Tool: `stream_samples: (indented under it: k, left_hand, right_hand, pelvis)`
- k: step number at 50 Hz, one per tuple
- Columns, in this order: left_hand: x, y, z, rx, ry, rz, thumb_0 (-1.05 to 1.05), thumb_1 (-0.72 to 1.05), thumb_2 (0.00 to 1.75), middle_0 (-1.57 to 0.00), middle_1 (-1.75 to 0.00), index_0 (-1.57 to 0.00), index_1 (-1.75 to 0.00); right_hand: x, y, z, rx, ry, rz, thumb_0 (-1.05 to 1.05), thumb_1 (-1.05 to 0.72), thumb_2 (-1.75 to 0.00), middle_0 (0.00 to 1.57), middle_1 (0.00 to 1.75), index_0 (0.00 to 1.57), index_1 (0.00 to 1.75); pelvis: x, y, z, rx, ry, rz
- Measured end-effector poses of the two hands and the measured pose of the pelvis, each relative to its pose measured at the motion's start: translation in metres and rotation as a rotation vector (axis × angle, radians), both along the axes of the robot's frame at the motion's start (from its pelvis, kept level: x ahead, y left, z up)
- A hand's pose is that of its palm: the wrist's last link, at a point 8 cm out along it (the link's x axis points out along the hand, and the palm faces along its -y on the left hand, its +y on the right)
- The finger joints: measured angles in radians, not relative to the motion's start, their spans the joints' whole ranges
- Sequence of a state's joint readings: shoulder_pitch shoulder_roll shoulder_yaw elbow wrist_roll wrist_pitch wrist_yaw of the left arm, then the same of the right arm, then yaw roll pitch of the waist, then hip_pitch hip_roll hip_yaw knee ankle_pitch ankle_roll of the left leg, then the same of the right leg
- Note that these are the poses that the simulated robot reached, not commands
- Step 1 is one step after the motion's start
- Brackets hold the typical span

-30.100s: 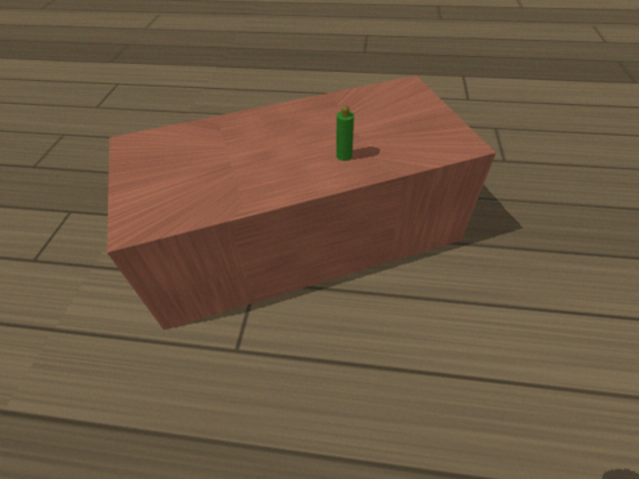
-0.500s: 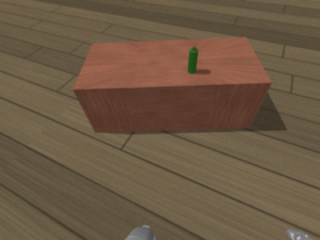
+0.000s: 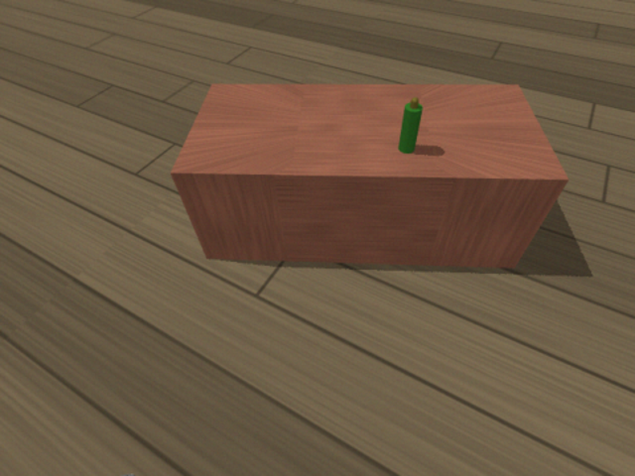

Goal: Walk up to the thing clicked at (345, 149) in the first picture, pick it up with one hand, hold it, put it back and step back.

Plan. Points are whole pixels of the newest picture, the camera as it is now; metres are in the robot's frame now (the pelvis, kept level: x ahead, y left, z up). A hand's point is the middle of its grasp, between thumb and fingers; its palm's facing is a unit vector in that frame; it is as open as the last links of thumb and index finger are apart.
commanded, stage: step back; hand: right
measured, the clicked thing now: (410, 124) +1.09 -0.22 -0.22
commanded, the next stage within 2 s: stand in 0.30 s
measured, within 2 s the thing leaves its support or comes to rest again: neither
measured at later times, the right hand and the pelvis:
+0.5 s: hand out of the picture +0.14 -0.25 -0.13, palm faces +0.02 +0.94 -0.34, open 7.4 cm; pelvis +0.02 +0.00 +0.02, yaw -2 degrees
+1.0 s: hand out of the picture +0.05 -0.25 -0.13, palm faces +0.03 +0.94 -0.34, open 7.4 cm; pelvis -0.01 +0.00 +0.02, yaw -2 degrees
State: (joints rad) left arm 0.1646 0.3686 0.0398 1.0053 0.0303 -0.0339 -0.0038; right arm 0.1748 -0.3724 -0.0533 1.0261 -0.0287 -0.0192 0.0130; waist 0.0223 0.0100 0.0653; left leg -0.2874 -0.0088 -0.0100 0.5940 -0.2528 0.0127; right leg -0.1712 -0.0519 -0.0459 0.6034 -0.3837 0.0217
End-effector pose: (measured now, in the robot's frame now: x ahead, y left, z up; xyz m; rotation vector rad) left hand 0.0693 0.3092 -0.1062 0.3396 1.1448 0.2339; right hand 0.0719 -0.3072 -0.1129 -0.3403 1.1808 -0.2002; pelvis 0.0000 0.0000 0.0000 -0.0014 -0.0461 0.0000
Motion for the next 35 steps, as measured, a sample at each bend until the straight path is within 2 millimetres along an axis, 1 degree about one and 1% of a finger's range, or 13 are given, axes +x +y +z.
stream_samples:
  k: [3,6,9,16,20,23,27,31,35]
  left_hand:
    - [0.01,0.005,-0.005,-0.011,0.015,0.004,0.0,0.9,0.9,-0.21,-0.3,-0.21,-0.3]
    - [0.02,0.007,-0.006,-0.013,0.026,-0.002,0.0,0.91,0.9,-0.21,-0.3,-0.21,-0.3]
    - [0.028,0.004,-0.006,-0.014,0.019,-0.012,0.0,0.91,0.9,-0.21,-0.3,-0.2,-0.3]
    - [0.039,0.0,-0.002,-0.019,0.032,-0.017,0.0,0.91,0.9,-0.21,-0.3,-0.21,-0.3]
    - [0.045,-0.005,0.001,-0.03,0.034,-0.019,0.0,0.91,0.9,-0.21,-0.3,-0.2,-0.3]
    - [0.049,-0.009,0.003,-0.037,0.032,-0.029,0.0,0.91,0.9,-0.21,-0.3,-0.2,-0.3]
    - [0.05,-0.015,0.006,-0.045,0.025,-0.044,0.0,0.91,0.9,-0.21,-0.3,-0.2,-0.3]
    - [0.049,-0.018,0.008,-0.051,0.018,-0.054,0.0,0.91,0.9,-0.21,-0.3,-0.21,-0.3]
    - [0.043,-0.019,0.01,-0.052,0.015,-0.058,0.0,0.91,0.9,-0.21,-0.3,-0.21,-0.3]
  right_hand:
    - [0.01,0.006,0.004,-0.009,-0.015,-0.003,0.01,-0.91,-0.9,0.21,0.3,0.2,0.3]
    - [0.018,0.009,0.008,-0.01,-0.02,-0.003,0.01,-0.91,-0.9,0.21,0.3,0.2,0.3]
    - [0.026,0.01,0.009,-0.006,-0.017,-0.009,0.01,-0.91,-0.9,0.21,0.3,0.2,0.3]
    - [0.047,0.015,0.01,0.013,-0.034,-0.017,0.01,-0.91,-0.9,0.21,0.3,0.2,0.3]
    - [0.054,0.017,0.014,0.022,-0.047,-0.017,0.01,-0.91,-0.9,0.21,0.3,0.2,0.3]
    - [0.055,0.018,0.016,0.024,-0.053,-0.019,0.01,-0.91,-0.9,0.21,0.3,0.2,0.3]
    - [0.051,0.017,0.019,0.026,-0.055,-0.028,0.01,-0.91,-0.9,0.21,0.3,0.2,0.3]
    - [0.041,0.016,0.021,0.028,-0.051,-0.036,0.01,-0.91,-0.9,0.21,0.3,0.2,0.3]
    - [0.028,0.013,0.021,0.028,-0.041,-0.045,0.01,-0.91,-0.9,0.21,0.3,0.2,0.3]
  pelvis:
    - [0.005,0.006,0.0,0.01,0.002,-0.011]
    - [0.009,0.006,0.002,0.003,0.008,-0.022]
    - [0.013,0.003,0.004,-0.009,0.009,-0.024]
    - [0.026,0.004,0.008,-0.004,0.012,-0.027]
    - [0.028,0.004,0.012,-0.002,0.006,-0.032]
    - [0.026,0.004,0.015,0.0,0.001,-0.035]
    - [0.022,0.004,0.018,-0.001,-0.006,-0.037]
    - [0.017,0.003,0.02,-0.001,-0.011,-0.039]
    - [0.011,0.002,0.021,-0.001,-0.017,-0.039]
